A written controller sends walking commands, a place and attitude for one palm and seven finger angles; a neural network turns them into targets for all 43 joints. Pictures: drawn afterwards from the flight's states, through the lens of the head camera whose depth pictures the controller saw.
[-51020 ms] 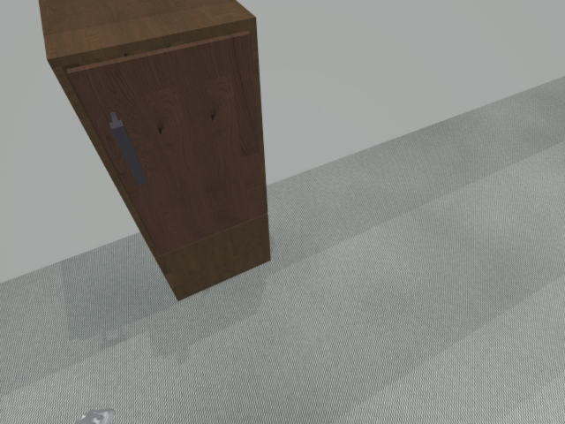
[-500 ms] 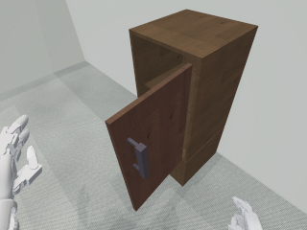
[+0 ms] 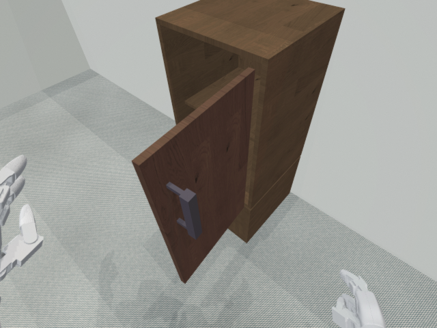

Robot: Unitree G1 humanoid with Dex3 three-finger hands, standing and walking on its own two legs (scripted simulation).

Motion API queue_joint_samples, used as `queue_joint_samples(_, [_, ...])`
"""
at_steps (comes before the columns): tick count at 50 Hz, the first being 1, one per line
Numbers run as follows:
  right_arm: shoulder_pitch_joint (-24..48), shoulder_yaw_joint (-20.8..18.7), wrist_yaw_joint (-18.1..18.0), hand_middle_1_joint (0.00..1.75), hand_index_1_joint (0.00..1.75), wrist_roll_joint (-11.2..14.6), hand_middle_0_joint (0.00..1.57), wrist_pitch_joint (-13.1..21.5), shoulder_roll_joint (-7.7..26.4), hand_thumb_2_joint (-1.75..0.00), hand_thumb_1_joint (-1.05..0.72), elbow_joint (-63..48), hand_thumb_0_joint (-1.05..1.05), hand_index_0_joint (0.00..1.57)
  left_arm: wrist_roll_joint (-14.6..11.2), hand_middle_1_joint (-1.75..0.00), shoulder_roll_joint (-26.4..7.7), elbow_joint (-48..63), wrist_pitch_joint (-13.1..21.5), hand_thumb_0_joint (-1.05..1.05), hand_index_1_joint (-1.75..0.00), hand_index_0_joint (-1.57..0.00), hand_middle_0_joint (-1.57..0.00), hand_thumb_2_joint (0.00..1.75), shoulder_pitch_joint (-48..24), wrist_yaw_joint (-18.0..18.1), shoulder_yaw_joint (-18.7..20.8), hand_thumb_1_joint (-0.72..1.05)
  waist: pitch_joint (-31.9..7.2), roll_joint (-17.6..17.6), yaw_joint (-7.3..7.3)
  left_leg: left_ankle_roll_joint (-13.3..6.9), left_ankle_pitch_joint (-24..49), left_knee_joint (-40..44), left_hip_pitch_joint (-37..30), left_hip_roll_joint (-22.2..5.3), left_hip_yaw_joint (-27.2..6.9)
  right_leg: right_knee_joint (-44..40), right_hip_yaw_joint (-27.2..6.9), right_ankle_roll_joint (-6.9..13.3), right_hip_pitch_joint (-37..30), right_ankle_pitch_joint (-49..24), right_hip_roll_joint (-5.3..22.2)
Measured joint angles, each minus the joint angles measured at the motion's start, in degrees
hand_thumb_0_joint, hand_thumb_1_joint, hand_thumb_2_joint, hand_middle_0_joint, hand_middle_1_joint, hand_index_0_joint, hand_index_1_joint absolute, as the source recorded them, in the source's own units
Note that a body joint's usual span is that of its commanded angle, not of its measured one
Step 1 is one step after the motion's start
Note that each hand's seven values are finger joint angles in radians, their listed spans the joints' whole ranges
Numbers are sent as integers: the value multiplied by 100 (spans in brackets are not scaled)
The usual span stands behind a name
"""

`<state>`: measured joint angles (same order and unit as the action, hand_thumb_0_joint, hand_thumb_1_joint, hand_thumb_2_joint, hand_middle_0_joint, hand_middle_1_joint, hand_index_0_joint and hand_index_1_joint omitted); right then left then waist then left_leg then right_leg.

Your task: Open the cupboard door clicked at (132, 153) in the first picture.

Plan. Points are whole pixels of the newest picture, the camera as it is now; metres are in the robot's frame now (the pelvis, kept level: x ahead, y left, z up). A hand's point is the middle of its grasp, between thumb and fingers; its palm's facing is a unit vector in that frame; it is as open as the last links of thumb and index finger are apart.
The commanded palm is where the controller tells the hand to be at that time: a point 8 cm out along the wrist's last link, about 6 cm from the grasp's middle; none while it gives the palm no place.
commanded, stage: step back with the hand held close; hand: left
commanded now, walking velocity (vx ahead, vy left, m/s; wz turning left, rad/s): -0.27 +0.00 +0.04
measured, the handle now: (184, 211) +0.35 +0.10 -0.01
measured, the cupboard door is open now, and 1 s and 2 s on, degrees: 96 96 96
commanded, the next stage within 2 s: stop stepping back and stand still in 0.92 s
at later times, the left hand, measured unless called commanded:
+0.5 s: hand out of the picture +0.12 +0.28 +0.16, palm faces +0.47 -0.74 -0.47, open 7.4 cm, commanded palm +0.05 +0.32 +0.17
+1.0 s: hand out of the picture +0.08 +0.25 +0.17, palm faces +0.32 -0.85 -0.42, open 7.5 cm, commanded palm +0.01 +0.30 +0.17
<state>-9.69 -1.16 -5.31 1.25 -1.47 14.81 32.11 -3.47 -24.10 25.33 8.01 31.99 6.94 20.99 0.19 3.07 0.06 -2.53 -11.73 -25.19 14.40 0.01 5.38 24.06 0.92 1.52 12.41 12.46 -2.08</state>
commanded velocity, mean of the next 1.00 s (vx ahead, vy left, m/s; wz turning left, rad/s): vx -0.35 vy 0.00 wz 0.00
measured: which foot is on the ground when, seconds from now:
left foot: down 0.00-1.00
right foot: down 0.00-0.60, up 0.62-0.92, down 0.94-1.00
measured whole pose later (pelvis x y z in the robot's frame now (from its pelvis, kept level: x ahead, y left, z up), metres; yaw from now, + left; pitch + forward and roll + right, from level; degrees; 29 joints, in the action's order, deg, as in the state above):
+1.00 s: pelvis -0.15 +0.02 -0.02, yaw -5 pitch +3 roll -3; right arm -5.7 1.6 -3.1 -1.5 4.9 10.0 36.5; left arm -4.1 -26.4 32.3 13.7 28.1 8.1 22.7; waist 0.1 -0.5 1.9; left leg -0.4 -2.5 -26.3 30.9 -2.8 5.7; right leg 24.3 -1.1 -0.4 5.0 22.6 -2.0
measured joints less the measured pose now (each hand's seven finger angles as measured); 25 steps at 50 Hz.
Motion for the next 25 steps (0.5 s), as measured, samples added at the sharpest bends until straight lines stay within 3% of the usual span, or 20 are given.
queue_joint_samples(12, [-203,73,-6,30,30,-22,21,159,-74,-90,-91,-82,1,20,122,-30,-17,285,226,2,-30,-21,-21,89,59,174,151,89,46,-140,-13,-167,134,-339,479,63,-22,312,43,-115,441,-141,81])
queue_joint_samples(17, [-306,87,-3,30,30,-64,21,316,-161,-90,-91,-71,1,20,247,-30,-24,227,336,2,-30,-21,-21,89,-134,177,286,88,107,-180,-54,-228,180,-542,737,214,-169,757,-248,-159,586,178,25])
queue_joint_samples(22, [-216,112,74,30,30,-78,21,414,-227,-90,-90,62,1,20,215,-30,119,340,411,2,-30,-21,-21,89,-99,180,376,89,194,-132,59,-173,57,-767,951,154,-203,819,-225,-136,729,77,-34])
queue_joint_samples(25, [-175,97,122,30,30,-97,21,460,-220,-90,-90,152,1,20,195,-30,211,469,448,2,-30,-21,-21,90,-89,229,242,89,188,-136,94,-13,-373,-1005,1124,139,-250,757,-207,-124,784,-12,-55])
